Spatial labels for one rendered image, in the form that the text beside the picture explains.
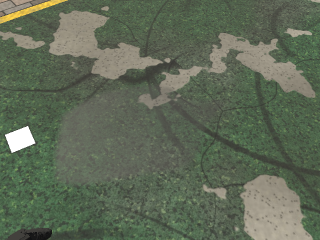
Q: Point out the left robot hand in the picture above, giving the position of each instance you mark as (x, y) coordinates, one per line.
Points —
(31, 234)

